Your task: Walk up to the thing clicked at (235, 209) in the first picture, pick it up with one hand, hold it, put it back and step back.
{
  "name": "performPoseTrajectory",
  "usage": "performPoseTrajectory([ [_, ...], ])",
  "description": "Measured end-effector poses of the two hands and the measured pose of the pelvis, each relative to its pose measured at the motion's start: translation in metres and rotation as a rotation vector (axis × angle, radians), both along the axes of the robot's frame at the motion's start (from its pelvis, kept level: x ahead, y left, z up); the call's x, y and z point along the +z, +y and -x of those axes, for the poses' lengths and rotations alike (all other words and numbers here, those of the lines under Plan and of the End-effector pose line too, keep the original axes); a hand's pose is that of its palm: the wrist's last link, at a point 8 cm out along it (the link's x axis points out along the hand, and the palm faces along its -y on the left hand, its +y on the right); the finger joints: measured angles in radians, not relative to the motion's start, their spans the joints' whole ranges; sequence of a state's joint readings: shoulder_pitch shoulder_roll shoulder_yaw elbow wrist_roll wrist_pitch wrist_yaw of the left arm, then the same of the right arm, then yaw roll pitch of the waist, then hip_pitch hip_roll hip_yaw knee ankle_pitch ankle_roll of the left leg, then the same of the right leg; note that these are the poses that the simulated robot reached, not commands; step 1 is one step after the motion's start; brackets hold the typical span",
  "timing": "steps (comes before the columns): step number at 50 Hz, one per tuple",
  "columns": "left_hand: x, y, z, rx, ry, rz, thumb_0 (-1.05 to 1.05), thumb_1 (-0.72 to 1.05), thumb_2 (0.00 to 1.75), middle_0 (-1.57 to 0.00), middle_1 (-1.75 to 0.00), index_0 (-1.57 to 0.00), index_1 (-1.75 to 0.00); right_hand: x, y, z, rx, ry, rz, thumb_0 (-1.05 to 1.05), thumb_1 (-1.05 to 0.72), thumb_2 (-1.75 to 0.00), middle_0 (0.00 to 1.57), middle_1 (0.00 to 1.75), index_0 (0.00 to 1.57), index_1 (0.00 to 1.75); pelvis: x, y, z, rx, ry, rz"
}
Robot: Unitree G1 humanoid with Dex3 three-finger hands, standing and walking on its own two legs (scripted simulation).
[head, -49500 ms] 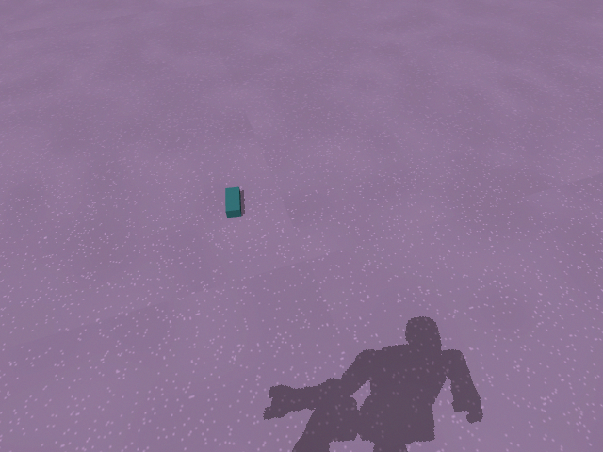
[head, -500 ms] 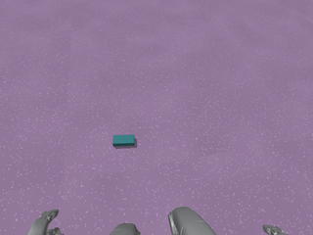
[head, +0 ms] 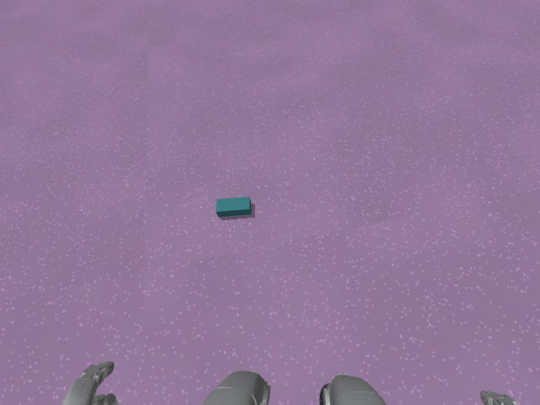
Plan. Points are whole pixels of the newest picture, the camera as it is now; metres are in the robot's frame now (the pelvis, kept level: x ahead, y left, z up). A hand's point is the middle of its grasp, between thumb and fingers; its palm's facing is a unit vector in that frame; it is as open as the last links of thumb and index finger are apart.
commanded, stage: step back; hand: left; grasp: from above
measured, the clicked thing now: (233, 206) +0.87 +0.25 -0.74
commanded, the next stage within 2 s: stand in 1.48 s
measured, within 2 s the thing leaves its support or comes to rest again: neither
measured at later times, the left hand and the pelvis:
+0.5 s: hand out of the picture -0.14 +0.26 -0.15, palm faces -0.04 -0.91 -0.41, open 7.4 cm; pelvis -0.19 -0.01 -0.01, yaw -2 degrees
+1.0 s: hand out of the picture -0.12 +0.28 -0.14, palm faces +0.00 -0.92 -0.39, open 7.4 cm; pelvis -0.19 +0.00 +0.01, yaw +1 degrees
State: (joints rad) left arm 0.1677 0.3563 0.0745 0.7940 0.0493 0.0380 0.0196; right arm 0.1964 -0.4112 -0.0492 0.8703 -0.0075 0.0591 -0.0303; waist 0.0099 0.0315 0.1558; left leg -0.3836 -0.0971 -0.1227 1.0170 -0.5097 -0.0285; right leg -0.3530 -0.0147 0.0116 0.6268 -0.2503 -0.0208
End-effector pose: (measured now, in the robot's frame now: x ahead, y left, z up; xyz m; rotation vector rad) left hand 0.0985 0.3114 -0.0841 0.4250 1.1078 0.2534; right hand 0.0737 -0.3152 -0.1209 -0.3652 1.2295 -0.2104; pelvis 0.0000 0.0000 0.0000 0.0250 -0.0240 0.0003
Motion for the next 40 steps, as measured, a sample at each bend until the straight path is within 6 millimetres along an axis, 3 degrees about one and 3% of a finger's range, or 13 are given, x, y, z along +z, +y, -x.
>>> performPoseTrajectory([
  [5,-0.017,0.012,0.020,0.004,-0.077,0.021,0.00,0.90,0.90,-0.21,-0.30,-0.20,-0.30,-0.005,0.011,0.044,0.043,0.046,0.023,0.01,-0.90,-0.90,0.20,0.30,0.20,0.30,-0.013,0.007,0.045,0.056,-0.015,0.010],
  [10,-0.027,0.011,0.063,0.026,-0.040,0.066,0.00,0.91,0.90,-0.21,-0.30,-0.20,-0.30,0.012,0.021,0.084,0.048,0.022,0.023,0.01,-0.90,-0.90,0.20,0.30,0.20,0.30,-0.006,0.010,0.083,0.046,-0.045,0.022],
  [16,-0.025,0.005,0.127,0.044,0.009,0.092,0.00,0.91,0.90,-0.21,-0.30,-0.20,-0.30,0.033,0.014,0.104,0.055,-0.053,0.045,0.01,-0.90,-0.90,0.21,0.31,0.21,0.30,0.004,0.005,0.124,0.013,-0.016,0.049],
  [22,-0.032,-0.003,0.201,0.011,0.095,0.048,0.00,0.91,0.90,-0.21,-0.30,-0.20,-0.30,0.024,-0.004,0.119,0.052,-0.168,0.025,0.01,-0.90,-0.90,0.21,0.31,0.20,0.30,-0.008,-0.009,0.170,-0.052,-0.008,0.028],
  [24,-0.030,-0.009,0.227,0.022,0.124,0.042,0.00,0.91,0.90,-0.21,-0.30,-0.20,-0.30,0.018,-0.010,0.133,0.033,-0.174,0.015,0.01,-0.90,-0.90,0.21,0.31,0.20,0.30,-0.008,-0.012,0.184,-0.041,-0.037,0.073],
  [28,-0.019,-0.014,0.268,0.055,0.151,0.035,0.00,0.90,0.90,-0.21,-0.30,-0.20,-0.30,0.014,-0.011,0.171,-0.003,-0.117,-0.023,0.01,-0.90,-0.90,0.20,0.30,0.20,0.30,0.000,-0.015,0.194,-0.068,-0.031,0.024],
  [31,-0.011,-0.010,0.280,0.077,0.148,0.025,0.01,0.90,0.90,-0.21,-0.30,-0.21,-0.30,0.009,-0.013,0.199,-0.021,-0.072,-0.033,0.01,-0.90,-0.90,0.20,0.30,0.20,0.30,0.003,-0.013,0.199,-0.044,-0.025,0.015],
  [35,-0.009,0.002,0.279,0.083,0.098,0.022,0.01,0.90,0.90,-0.21,-0.30,-0.21,-0.30,0.001,-0.008,0.229,-0.006,0.025,-0.029,0.01,-0.90,-0.90,0.20,0.30,0.20,0.30,0.001,-0.005,0.205,0.005,-0.012,0.026],
  [40,-0.017,0.024,0.273,0.089,0.075,0.030,0.00,0.90,0.90,-0.21,-0.30,-0.20,-0.30,0.004,0.012,0.240,0.010,0.052,-0.022,0.01,-0.90,-0.90,0.20,0.30,0.20,0.30,-0.002,0.007,0.209,0.017,-0.026,-0.019],
])
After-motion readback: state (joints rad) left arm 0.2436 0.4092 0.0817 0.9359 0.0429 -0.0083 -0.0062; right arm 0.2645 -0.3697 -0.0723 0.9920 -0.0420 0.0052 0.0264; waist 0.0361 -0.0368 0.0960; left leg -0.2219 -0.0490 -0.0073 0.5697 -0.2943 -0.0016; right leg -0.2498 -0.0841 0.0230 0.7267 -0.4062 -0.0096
